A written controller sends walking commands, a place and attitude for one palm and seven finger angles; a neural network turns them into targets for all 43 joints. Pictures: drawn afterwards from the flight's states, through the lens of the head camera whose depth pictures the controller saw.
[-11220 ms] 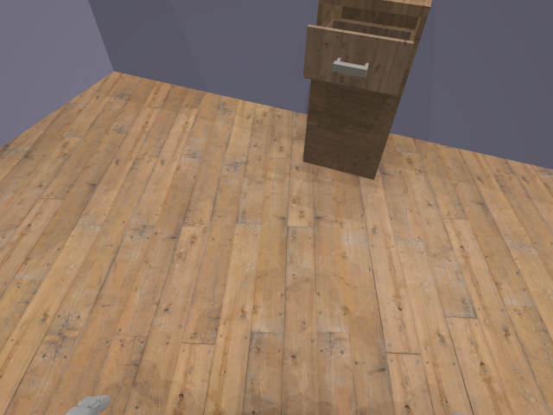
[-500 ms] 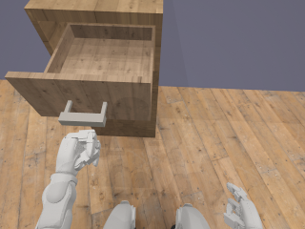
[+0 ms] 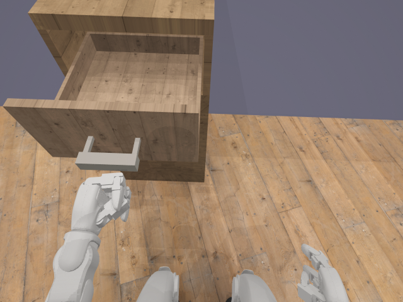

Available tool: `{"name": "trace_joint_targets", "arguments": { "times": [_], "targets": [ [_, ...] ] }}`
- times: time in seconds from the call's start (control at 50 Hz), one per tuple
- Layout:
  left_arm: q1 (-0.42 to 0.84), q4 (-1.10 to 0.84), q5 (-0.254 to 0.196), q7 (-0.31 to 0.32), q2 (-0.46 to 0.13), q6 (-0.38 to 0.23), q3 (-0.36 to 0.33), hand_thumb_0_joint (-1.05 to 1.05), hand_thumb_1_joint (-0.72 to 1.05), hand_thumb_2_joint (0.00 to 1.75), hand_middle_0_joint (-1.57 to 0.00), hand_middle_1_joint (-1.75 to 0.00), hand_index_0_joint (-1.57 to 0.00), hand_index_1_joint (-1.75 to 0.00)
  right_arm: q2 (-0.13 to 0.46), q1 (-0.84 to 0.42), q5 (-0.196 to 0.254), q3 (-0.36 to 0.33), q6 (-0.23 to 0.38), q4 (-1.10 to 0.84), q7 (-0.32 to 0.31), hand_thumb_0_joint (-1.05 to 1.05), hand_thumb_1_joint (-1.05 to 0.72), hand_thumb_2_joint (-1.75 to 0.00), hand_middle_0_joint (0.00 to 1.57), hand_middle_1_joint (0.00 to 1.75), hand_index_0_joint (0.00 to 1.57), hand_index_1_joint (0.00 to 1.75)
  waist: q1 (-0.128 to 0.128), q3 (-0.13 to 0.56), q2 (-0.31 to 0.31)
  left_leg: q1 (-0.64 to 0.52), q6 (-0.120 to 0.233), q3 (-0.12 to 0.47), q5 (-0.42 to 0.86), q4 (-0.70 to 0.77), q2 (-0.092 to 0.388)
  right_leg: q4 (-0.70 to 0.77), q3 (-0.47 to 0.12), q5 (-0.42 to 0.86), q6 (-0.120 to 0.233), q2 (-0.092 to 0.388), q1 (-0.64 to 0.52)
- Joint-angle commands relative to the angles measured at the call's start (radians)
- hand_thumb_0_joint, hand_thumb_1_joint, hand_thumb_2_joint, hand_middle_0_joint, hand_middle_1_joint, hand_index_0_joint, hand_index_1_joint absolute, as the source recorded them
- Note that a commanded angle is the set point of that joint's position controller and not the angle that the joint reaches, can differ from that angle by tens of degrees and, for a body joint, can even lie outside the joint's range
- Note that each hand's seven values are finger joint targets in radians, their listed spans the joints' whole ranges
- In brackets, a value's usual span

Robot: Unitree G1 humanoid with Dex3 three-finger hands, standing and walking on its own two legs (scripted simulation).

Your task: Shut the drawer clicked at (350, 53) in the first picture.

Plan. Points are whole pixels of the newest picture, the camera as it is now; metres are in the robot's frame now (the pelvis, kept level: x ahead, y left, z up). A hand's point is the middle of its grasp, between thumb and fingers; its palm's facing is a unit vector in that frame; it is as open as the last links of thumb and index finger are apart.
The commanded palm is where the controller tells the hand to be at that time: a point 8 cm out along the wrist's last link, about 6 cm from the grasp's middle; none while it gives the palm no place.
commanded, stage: push the drawer shut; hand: left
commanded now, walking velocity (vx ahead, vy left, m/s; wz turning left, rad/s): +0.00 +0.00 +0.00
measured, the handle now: (111, 151) +0.40 +0.21 +0.03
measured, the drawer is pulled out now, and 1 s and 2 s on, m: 0.23 0.14 0.02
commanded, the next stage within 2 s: none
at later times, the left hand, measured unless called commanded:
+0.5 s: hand (131, 176) +0.35 +0.16 +0.03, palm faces -0.03 -1.00 -0.04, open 2.9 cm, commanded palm +0.34 +0.21 +0.04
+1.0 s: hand (136, 149) +0.41 +0.16 +0.03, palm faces -0.02 -1.00 -0.04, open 3.0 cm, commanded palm +0.40 +0.21 +0.04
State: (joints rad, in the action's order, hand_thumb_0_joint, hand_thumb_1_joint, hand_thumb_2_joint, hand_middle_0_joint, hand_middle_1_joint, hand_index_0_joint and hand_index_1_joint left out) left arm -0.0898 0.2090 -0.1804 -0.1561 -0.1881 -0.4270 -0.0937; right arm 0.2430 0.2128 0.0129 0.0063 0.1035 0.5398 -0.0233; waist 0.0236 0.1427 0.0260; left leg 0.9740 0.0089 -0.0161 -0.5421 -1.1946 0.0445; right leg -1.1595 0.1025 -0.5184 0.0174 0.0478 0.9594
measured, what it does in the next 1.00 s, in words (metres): stands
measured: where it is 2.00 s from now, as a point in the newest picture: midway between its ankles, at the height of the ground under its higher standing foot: outside the picture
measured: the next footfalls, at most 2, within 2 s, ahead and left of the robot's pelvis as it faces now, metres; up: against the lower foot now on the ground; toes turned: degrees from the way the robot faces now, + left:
none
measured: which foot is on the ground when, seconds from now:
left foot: down 0.00-1.00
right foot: down 0.00-1.00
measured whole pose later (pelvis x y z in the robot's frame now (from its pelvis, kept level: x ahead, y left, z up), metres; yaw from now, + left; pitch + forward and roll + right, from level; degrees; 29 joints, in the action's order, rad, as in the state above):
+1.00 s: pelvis -0.02 +0.01 +0.00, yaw -1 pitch +21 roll -2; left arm 0.51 0.81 -0.12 -0.14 -0.27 -0.49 -0.23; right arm 0.25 0.27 0.00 0.02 0.05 0.64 -0.02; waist 0.09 0.13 0.02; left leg 1.05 0.02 -0.02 -0.51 -1.20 0.05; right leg -1.15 0.09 -0.47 0.01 0.04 1.04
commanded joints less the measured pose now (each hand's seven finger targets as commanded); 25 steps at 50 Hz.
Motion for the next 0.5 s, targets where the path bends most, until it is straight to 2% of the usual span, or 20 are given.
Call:
{"name": "trace_joint_targets", "arguments": {
  "times": [0.0,0.04,0.06,0.1,0.14,0.16,0.2,0.22,0.24,0.26,0.28,0.32,0.34,0.36,0.4,0.42,0.48],
  "targets": [
    [0.26,-0.189,0.001,0.011,-0.107,-0.066,-0.043,0.0,0.9,0.9,-1.4,-1.6,-1.4,-1.6,0.131,-0.003,-0.003,-0.054,0.044,-0.118,-0.009,0.0,-0.9,-0.9,0.2,0.3,0.2,0.3,0.033,0.296,0.002,-0.161,0.01,0.044,0.252,0.155,-0.042,0.146,-0.06,0.222,0.005,-0.04,-0.171],
    [0.292,-0.188,0.0,0.012,-0.1,-0.064,-0.036,0.0,0.9,0.9,-1.4,-1.6,-1.4,-1.6,0.132,-0.004,-0.004,-0.054,0.046,-0.118,-0.01,0.0,-0.9,-0.9,0.2,0.3,0.2,0.3,0.028,0.317,0.026,-0.183,0.008,0.046,0.253,0.159,-0.043,0.148,-0.058,0.215,0.006,-0.038,-0.166],
    [0.294,-0.176,0.001,0.015,-0.117,-0.059,-0.051,0.0,0.9,0.9,-1.4,-1.6,-1.4,-1.6,0.134,0.002,-0.004,-0.055,0.044,-0.116,-0.011,0.0,-0.9,-0.9,0.2,0.3,0.2,0.3,0.027,0.328,0.005,-0.183,0.01,0.048,0.265,0.159,-0.041,0.145,-0.057,0.222,0.007,-0.041,-0.175],
    [0.309,-0.154,0.002,0.015,-0.103,-0.046,-0.041,0.0,0.9,0.9,-1.4,-1.6,-1.4,-1.6,0.132,0.003,-0.003,-0.054,0.039,-0.116,-0.011,0.0,-0.9,-0.9,0.2,0.3,0.2,0.3,0.027,0.348,0.007,-0.19,0.009,0.044,0.288,0.157,-0.043,0.145,-0.06,0.256,0.005,-0.04,-0.192],
    [0.315,-0.119,0.001,0.018,-0.117,-0.033,-0.066,0.0,0.9,0.9,-1.4,-1.6,-1.4,-1.6,0.133,0.01,-0.003,-0.054,0.033,-0.111,-0.01,0.0,-0.9,-0.9,0.2,0.3,0.2,0.3,0.02,0.352,-0.005,-0.182,0.008,0.04,0.29,0.158,-0.043,0.147,-0.061,0.267,0.004,-0.04,-0.208],
    [0.334,-0.098,0.004,0.018,-0.129,-0.029,-0.069,0.0,0.9,0.9,-1.4,-1.6,-1.4,-1.6,0.137,0.013,-0.003,-0.051,0.028,-0.108,-0.011,0.0,-0.9,-0.9,0.2,0.3,0.2,0.3,0.031,0.341,-0.027,-0.17,0.01,0.046,0.286,0.159,-0.04,0.145,-0.057,0.259,0.003,-0.042,-0.199],
    [0.411,-0.082,0.002,0.019,-0.122,-0.027,-0.065,0.0,0.9,0.9,-1.4,-1.6,-1.4,-1.6,0.135,0.012,-0.002,-0.049,0.023,-0.1,-0.012,0.0,-0.9,-0.9,0.2,0.3,0.2,0.3,0.041,0.335,-0.023,-0.16,0.01,0.042,0.266,0.154,-0.041,0.151,-0.064,0.248,0.0,-0.04,-0.198],
    [0.439,-0.081,0.003,0.022,-0.136,-0.032,-0.078,0.0,0.9,0.9,-1.4,-1.6,-1.4,-1.6,0.136,0.014,-0.001,-0.05,0.022,-0.097,-0.015,0.0,-0.9,-0.9,0.2,0.3,0.2,0.3,0.038,0.342,-0.013,-0.169,0.008,0.046,0.266,0.158,-0.04,0.149,-0.062,0.242,0.002,-0.041,-0.192],
    [0.455,-0.081,0.003,0.021,-0.113,-0.034,-0.057,0.0,0.9,0.9,-1.4,-1.6,-1.4,-1.6,0.133,0.013,-0.002,-0.05,0.023,-0.094,-0.015,0.0,-0.9,-0.9,0.2,0.3,0.2,0.3,0.043,0.353,0.001,-0.179,0.01,0.041,0.265,0.153,-0.043,0.154,-0.067,0.243,0.0,-0.04,-0.191],
    [0.471,-0.081,0.006,0.024,-0.143,-0.037,-0.076,0.0,0.9,0.9,-1.4,-1.6,-1.4,-1.6,0.138,0.017,-0.002,-0.05,0.022,-0.091,-0.016,0.0,-0.9,-0.9,0.2,0.3,0.2,0.3,0.044,0.351,0.01,-0.182,0.009,0.048,0.274,0.156,-0.039,0.149,-0.061,0.242,0.005,-0.042,-0.181],
    [0.473,-0.069,0.005,0.023,-0.132,-0.04,-0.074,0.0,0.9,0.9,-1.4,-1.6,-1.4,-1.6,0.136,0.019,-0.003,-0.05,0.021,-0.088,-0.016,0.0,-0.9,-0.9,0.2,0.3,0.2,0.3,0.041,0.363,-0.001,-0.192,0.009,0.047,0.281,0.158,-0.04,0.149,-0.062,0.25,0.003,-0.041,-0.187],
    [0.482,-0.045,0.004,0.023,-0.133,-0.044,-0.076,0.0,0.9,0.9,-1.4,-1.6,-1.4,-1.6,0.135,0.02,-0.002,-0.049,0.02,-0.081,-0.014,0.0,-0.9,-0.9,0.2,0.3,0.2,0.3,0.039,0.358,0.019,-0.197,0.004,0.046,0.277,0.163,-0.039,0.153,-0.06,0.244,0.005,-0.041,-0.18],
    [0.525,-0.037,0.004,0.024,-0.117,-0.045,-0.055,0.0,0.9,0.9,-1.4,-1.6,-1.4,-1.6,0.136,0.022,-0.001,-0.047,0.019,-0.077,-0.015,0.0,-0.9,-0.9,0.2,0.3,0.2,0.3,0.054,0.342,0.001,-0.193,0.007,0.048,0.264,0.163,-0.038,0.158,-0.058,0.234,0.003,-0.041,-0.169],
    [0.56,-0.004,0.006,0.027,-0.135,-0.045,-0.066,0.0,0.9,0.9,-1.4,-1.6,-1.4,-1.6,0.141,0.026,-0.001,-0.047,0.018,-0.071,-0.017,0.0,-0.9,-0.9,0.2,0.3,0.2,0.3,0.063,0.326,-0.018,-0.174,0.01,0.052,0.244,0.16,-0.037,0.161,-0.06,0.21,0.002,-0.044,-0.157],
    [0.619,0.013,0.012,0.028,-0.153,-0.056,-0.082,0.0,0.9,0.9,-1.4,-1.6,-1.4,-1.6,0.141,0.028,-0.001,-0.047,0.017,-0.059,-0.019,0.0,-0.9,-0.9,0.2,0.3,0.2,0.3,0.058,0.35,0.023,-0.182,0.007,0.05,0.224,0.162,-0.04,0.161,-0.067,0.188,0.004,-0.043,-0.152],
    [0.633,0.029,0.012,0.029,-0.145,-0.056,-0.077,0.0,0.9,0.9,-1.4,-1.6,-1.4,-1.6,0.14,0.032,-0.002,-0.046,0.018,-0.056,-0.019,0.0,-0.9,-0.9,0.2,0.3,0.2,0.3,0.064,0.35,0.013,-0.186,0.007,0.05,0.223,0.164,-0.039,0.165,-0.065,0.189,0.003,-0.042,-0.152],
    [0.703,0.081,0.011,0.027,-0.181,-0.06,-0.107,0.0,0.9,0.9,-1.4,-1.6,-1.4,-1.6,0.145,0.039,-0.002,-0.044,0.016,-0.046,-0.02,0.0,-0.9,-0.9,0.2,0.3,0.2,0.3,0.066,0.357,0.015,-0.166,0.008,0.049,0.198,0.163,-0.041,0.168,-0.072,0.165,0.002,-0.044,-0.152]
  ]
}}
